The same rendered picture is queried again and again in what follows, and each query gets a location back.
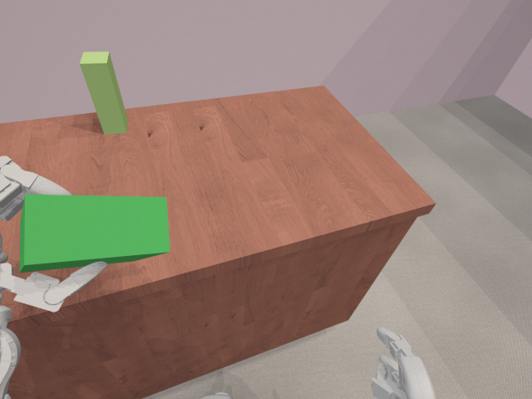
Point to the robot right hand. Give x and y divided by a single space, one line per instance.
409 378

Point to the robot left hand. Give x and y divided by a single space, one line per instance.
38 290

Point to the left robot forearm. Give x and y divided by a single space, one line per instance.
10 351

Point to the table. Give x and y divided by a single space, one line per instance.
282 211

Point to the sponge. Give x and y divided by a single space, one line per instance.
68 231

